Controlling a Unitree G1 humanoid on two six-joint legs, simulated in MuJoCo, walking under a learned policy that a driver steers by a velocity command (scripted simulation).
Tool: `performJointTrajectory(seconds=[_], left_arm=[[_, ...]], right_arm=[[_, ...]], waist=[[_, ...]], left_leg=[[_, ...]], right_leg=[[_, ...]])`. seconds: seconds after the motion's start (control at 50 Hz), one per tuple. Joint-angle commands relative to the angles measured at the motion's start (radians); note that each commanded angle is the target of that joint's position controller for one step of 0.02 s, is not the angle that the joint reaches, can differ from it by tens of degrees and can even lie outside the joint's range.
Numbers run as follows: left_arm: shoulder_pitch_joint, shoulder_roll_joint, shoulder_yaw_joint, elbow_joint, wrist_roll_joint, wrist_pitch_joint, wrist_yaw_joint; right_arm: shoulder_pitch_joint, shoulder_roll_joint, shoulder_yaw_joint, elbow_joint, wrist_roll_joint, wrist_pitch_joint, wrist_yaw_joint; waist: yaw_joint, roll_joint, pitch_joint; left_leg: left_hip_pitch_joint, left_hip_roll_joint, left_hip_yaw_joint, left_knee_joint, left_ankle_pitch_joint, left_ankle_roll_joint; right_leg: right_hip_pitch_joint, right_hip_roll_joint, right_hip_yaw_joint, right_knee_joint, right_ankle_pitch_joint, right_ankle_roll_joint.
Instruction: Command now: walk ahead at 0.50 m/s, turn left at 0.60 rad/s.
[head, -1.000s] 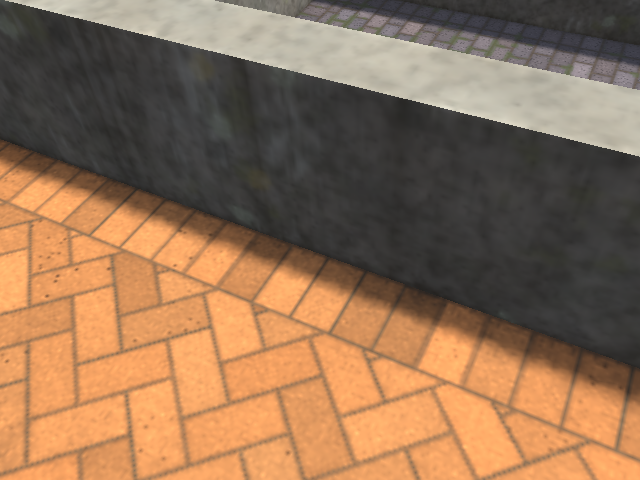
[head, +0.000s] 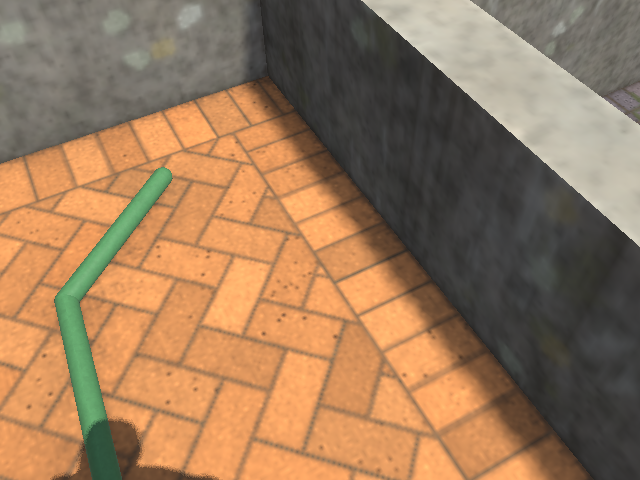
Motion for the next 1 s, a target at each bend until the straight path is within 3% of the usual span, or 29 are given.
performJointTrajectory(seconds=[0.02,0.06,0.12,0.2,0.28,0.32,0.34,0.36,0.38,0.4,0.42,0.44,0.46,0.48,0.5,0.52,0.58,0.66,0.74,0.78,0.8,0.82,0.84,0.86,0.88,0.9,0.92,0.96,1.0], left_arm=[[0.056,0.105,0.03,-0.02,-0.002,-0.01,0.009],[0.059,0.125,0.038,0.004,-0.01,-0.019,0.007],[0.072,0.157,0.048,0.034,-0.006,-0.018,0.008],[0.1,0.182,0.05,0.064,-0.012,-0.004,0.015],[0.149,0.225,0.063,0.093,-0.034,0.017,0.011],[0.148,0.253,0.071,0.097,-0.044,0.03,0.014],[0.144,0.268,0.077,0.097,-0.049,0.039,0.018],[0.131,0.267,0.075,0.092,-0.053,0.048,0.023],[0.147,0.232,0.061,0.081,-0.037,0.045,0.027],[0.222,0.082,0.014,0.017,0.006,0.024,0.014],[0.159,0.126,0.009,-0.011,-0.027,-0.018,0.003],[0.043,0.196,0.027,-0.043,-0.065,-0.038,-0.004],[0.022,0.185,0.021,-0.05,-0.057,-0.047,0.001],[0.023,0.181,0.022,-0.038,-0.028,-0.047,0.01],[0.04,0.192,0.03,-0.032,-0.012,-0.038,0.011],[0.045,0.19,0.033,-0.03,-0.011,-0.024,0.009],[0.03,0.141,0.021,-0.034,0.004,0.004,0.011],[-0.093,0.091,-0.001,-0.058,0.001,0.011,0.002],[-0.153,0.127,0.013,-0.079,-0.013,0.016,-0.01],[-0.117,0.15,0.028,-0.074,-0.008,0.011,-0.01],[-0.075,0.15,0.033,-0.065,-0.002,0.004,-0.008],[-0.034,0.185,0.042,-0.068,0.013,-0.001,0.0],[-0.007,0.227,0.044,-0.081,0.036,0.007,0.01],[0.042,0.214,0.051,-0.062,0.016,0.029,0.007],[0.006,0.16,0.038,-0.087,-0.001,0.042,0.008],[-0.025,0.123,0.026,-0.094,0.0,0.055,0.013],[-0.065,0.103,0.017,-0.098,0.005,0.065,0.018],[-0.107,0.122,0.021,-0.089,0.015,0.074,0.028],[-0.1,0.122,0.028,-0.076,0.015,0.075,0.032]], right_arm=[[-0.043,-0.072,-0.024,-0.108,0.004,-0.007,0.006],[-0.067,-0.046,-0.015,-0.121,-0.001,0.004,0.006],[-0.112,-0.04,-0.01,-0.134,-0.011,0.003,0.012],[-0.243,-0.02,0.0,-0.159,-0.008,-0.011,0.038],[-0.328,-0.025,-0.001,-0.197,0.0,-0.01,0.062],[-0.303,-0.057,-0.017,-0.205,-0.008,-0.009,0.068],[-0.232,-0.086,-0.035,-0.191,-0.008,-0.006,0.066],[-0.081,-0.126,-0.062,-0.151,-0.006,-0.005,0.061],[0.103,-0.193,-0.098,-0.099,-0.001,0.004,0.043],[0.097,-0.317,-0.116,-0.098,0.009,0.008,0.024],[0.117,-0.276,-0.097,-0.144,0.003,-0.011,0.03],[0.101,-0.205,-0.077,-0.125,-0.006,-0.027,0.036],[0.051,-0.18,-0.068,-0.121,0.0,-0.035,0.035],[-0.023,-0.149,-0.057,-0.13,-0.001,-0.037,0.033],[-0.073,-0.125,-0.047,-0.142,-0.011,-0.038,0.03],[-0.105,-0.117,-0.042,-0.149,-0.02,-0.036,0.025],[-0.106,-0.142,-0.05,-0.121,-0.021,-0.035,0.004],[-0.071,-0.159,-0.059,-0.088,-0.005,-0.001,-0.026],[-0.03,-0.15,-0.058,-0.063,-0.002,0.024,-0.037],[-0.057,-0.134,-0.055,-0.072,-0.005,0.028,-0.04],[-0.088,-0.119,-0.05,-0.083,-0.003,0.029,-0.04],[-0.077,-0.074,-0.036,-0.099,-0.011,0.025,-0.038],[0.065,-0.014,-0.019,-0.092,-0.025,0.021,-0.034],[0.167,-0.085,-0.024,-0.084,-0.007,0.02,-0.029],[0.129,-0.168,-0.052,-0.058,0.002,0.036,-0.032],[0.037,-0.193,-0.063,-0.069,0.006,0.058,-0.041],[-0.005,-0.182,-0.063,-0.073,0.006,0.08,-0.048],[-0.022,-0.13,-0.055,-0.086,0.003,0.102,-0.052],[-0.019,-0.084,-0.045,-0.088,0.002,0.098,-0.053]], waist=[[0.031,-0.156,-0.026],[0.022,-0.14,-0.005],[0.027,-0.114,-0.007],[0.076,-0.106,0.024],[0.096,-0.112,0.064],[0.06,-0.133,0.032],[0.014,-0.15,-0.017],[-0.073,-0.136,-0.093],[-0.155,-0.081,-0.183],[-0.048,0.223,-0.243],[-0.095,0.175,-0.441],[-0.123,0.086,-0.32],[-0.084,0.042,-0.215],[-0.036,-0.017,-0.152],[0.004,-0.004,-0.124],[0.027,0.004,-0.099],[0.046,-0.016,-0.068],[-0.002,0.029,-0.095],[-0.021,0.055,-0.113],[0.006,0.081,-0.111],[0.038,0.079,-0.116],[0.044,0.02,-0.182],[-0.015,-0.21,-0.285],[-0.024,-0.356,-0.392],[-0.003,-0.221,-0.325],[0.017,-0.157,-0.24],[0.013,-0.127,-0.173],[-0.008,-0.173,-0.089],[-0.003,-0.203,-0.097]], left_leg=[[-0.245,0.119,-0.034,-0.008,0.068,-0.002],[-0.272,0.13,-0.026,-0.061,0.1,-0.011],[-0.301,0.139,-0.02,-0.178,0.234,-0.027],[-0.242,0.118,0.049,-0.429,0.419,-0.016],[-0.222,0.099,0.101,-0.564,0.362,0.023],[-0.135,0.046,0.153,-0.594,0.25,0.064],[-0.04,0.006,0.181,-0.601,0.199,0.088],[0.16,-0.045,0.204,-0.662,0.235,0.121],[0.468,-0.027,0.116,-0.679,0.275,0.164],[0.804,0.244,-0.402,-0.716,0.209,0.32],[0.891,0.36,-0.782,-0.899,0.053,0.43],[0.826,0.328,-0.646,-0.928,0.096,0.367],[0.677,0.289,-0.515,-0.927,0.177,0.33],[0.526,0.249,-0.421,-0.926,0.282,0.299],[0.416,0.221,-0.357,-0.944,0.385,0.29],[0.344,0.208,-0.33,-0.962,0.482,0.288],[0.21,0.171,-0.21,-0.949,0.801,0.285],[0.142,0.075,-0.122,-0.886,0.778,0.2],[0.22,0.099,-0.245,-0.801,0.605,0.16],[0.266,0.103,-0.315,-0.723,0.561,0.141],[0.257,0.073,-0.315,-0.658,0.518,0.116],[0.209,0.009,-0.271,-0.514,0.403,0.074],[0.002,-0.104,-0.168,-0.254,-0.179,0.007],[-0.137,-0.106,-0.109,-0.057,-0.357,-0.034],[-0.173,-0.047,-0.113,0.052,-0.273,-0.071],[-0.196,-0.022,-0.075,0.084,-0.188,-0.089],[-0.19,-0.001,-0.056,0.075,-0.139,-0.1],[-0.11,0.025,-0.004,0.004,-0.067,-0.103],[-0.078,0.03,0.036,-0.094,-0.043,-0.103]], right_leg=[[0.213,-0.283,0.301,-0.302,-0.029,-0.154],[0.189,-0.293,0.224,-0.337,0.049,-0.17],[0.221,-0.294,0.116,-0.353,0.143,-0.173],[0.252,-0.261,-0.028,-0.349,0.179,-0.127],[0.359,-0.302,-0.081,-0.316,0.25,-0.105],[0.408,-0.311,-0.118,-0.207,0.559,-0.086],[0.422,-0.302,-0.142,-0.091,0.736,-0.073],[0.374,-0.276,-0.174,0.105,0.825,-0.051],[0.169,-0.242,-0.179,0.38,0.661,-0.009],[-0.298,-0.074,-0.147,0.758,-0.283,0.056],[-0.433,0.003,0.11,0.931,-0.432,0.06],[-0.522,-0.048,0.145,0.926,-0.327,0.043],[-0.504,-0.088,0.135,0.844,-0.236,0.028],[-0.435,-0.122,0.137,0.76,-0.181,0.033],[-0.357,-0.141,0.143,0.703,-0.15,0.04],[-0.311,-0.144,0.138,0.674,-0.144,0.049],[-0.258,-0.112,0.098,0.534,-0.107,0.092],[-0.14,-0.021,0.07,0.23,0.166,0.105],[-0.092,0.02,0.123,0.067,0.192,0.086],[-0.063,0.014,0.144,0.01,0.151,0.057],[0.006,0.0,0.129,-0.064,0.23,0.036],[0.164,-0.101,0.188,-0.074,0.449,-0.011],[0.443,-0.355,0.416,-0.015,0.875,-0.146],[0.543,-0.515,0.694,-0.061,0.712,-0.29],[0.469,-0.462,0.65,-0.093,0.489,-0.273],[0.383,-0.395,0.514,-0.11,0.337,-0.221],[0.28,-0.343,0.42,-0.139,0.244,-0.196],[0.106,-0.265,0.273,-0.206,0.152,-0.174],[0.109,-0.248,0.196,-0.226,0.173,-0.183]])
